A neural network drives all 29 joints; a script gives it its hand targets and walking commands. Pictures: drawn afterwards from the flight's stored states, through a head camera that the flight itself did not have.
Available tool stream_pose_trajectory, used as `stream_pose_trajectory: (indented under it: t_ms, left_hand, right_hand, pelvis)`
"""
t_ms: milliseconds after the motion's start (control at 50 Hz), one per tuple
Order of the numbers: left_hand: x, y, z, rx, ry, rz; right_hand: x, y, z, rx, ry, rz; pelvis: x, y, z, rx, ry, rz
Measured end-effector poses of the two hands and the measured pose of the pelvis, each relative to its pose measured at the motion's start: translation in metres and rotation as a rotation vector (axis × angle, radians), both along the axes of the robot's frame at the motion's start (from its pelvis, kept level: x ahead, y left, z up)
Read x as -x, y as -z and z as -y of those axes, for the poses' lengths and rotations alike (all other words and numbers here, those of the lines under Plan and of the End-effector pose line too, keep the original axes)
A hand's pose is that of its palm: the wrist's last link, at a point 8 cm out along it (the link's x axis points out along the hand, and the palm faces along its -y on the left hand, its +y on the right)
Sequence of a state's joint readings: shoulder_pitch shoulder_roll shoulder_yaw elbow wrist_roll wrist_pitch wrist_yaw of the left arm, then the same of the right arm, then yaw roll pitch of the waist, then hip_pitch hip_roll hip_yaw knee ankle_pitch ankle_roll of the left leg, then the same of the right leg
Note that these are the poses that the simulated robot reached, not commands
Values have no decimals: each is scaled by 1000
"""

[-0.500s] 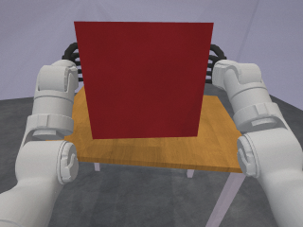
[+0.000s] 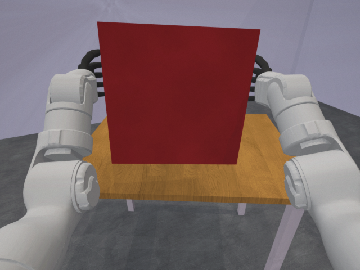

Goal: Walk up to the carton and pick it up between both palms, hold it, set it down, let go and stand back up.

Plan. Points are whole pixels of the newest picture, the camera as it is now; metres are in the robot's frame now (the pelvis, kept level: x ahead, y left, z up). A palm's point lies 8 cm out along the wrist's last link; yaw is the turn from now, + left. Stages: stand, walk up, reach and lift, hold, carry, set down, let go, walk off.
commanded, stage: hold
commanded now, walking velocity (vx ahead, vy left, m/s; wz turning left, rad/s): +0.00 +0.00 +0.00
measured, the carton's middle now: (175, 89) +0.45 +0.01 +0.30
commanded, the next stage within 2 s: none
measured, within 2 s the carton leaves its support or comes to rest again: neither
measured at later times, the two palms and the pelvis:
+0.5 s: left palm (94, 96) +0.37 +0.18 +0.31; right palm (261, 89) +0.37 -0.18 +0.32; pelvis +0.00 +0.00 +0.00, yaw +1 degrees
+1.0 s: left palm (82, 89) +0.36 +0.20 +0.33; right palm (255, 79) +0.36 -0.16 +0.34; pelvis +0.00 +0.00 +0.00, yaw +1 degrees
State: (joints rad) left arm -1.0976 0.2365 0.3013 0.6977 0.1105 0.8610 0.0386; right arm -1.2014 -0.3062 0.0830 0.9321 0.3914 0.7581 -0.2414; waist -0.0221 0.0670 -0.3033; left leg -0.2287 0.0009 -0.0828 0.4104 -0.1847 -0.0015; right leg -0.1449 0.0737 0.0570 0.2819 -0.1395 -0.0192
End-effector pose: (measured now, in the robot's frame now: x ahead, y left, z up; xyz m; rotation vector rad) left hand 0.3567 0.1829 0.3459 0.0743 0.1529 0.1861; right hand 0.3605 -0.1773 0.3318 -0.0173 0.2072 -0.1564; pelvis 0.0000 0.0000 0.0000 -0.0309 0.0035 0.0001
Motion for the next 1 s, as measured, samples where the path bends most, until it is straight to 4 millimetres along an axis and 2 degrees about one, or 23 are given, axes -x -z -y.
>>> stream_pose_trajectory:
  t_ms: [80, 220, 340, 440, 540, 640, 820, 1000]
  left_hand:
    - [-3, 2, -9, 13, 3, 1]
    - [-10, 18, -16, 21, 8, -14]
    - [-15, 31, -11, 28, 15, -14]
    - [-15, 36, -4, 22, 18, -24]
    - [-12, 30, 5, -18, 11, -20]
    - [-11, 20, 7, -12, -1, -14]
    - [-6, 6, -4, 5, -14, 20]
    - [-8, 17, -17, 31, 15, -8]
  right_hand:
    - [0, -5, -8, 23, -1, 1]
    - [-4, -11, -15, 43, 1, -12]
    - [-8, -9, -11, 39, 6, -12]
    - [-8, 2, -3, 10, 4, -21]
    - [-7, 13, 5, 12, 12, -18]
    - [-7, 16, 6, 4, 13, -12]
    - [-5, -2, -5, 11, 6, 21]
    - [-2, -12, -16, 39, 2, -7]
  pelvis:
    - [1, 0, 4, 1, -7, -4]
    - [2, 0, 7, 3, -19, -10]
    - [2, 0, 6, 5, -20, -15]
    - [1, 0, 4, 6, -16, -11]
    - [-1, 0, 1, 6, -12, -14]
    - [-2, 0, -1, 4, -7, -14]
    - [-5, 0, -1, 3, -8, 0]
    - [-5, 0, 5, 5, -18, 14]
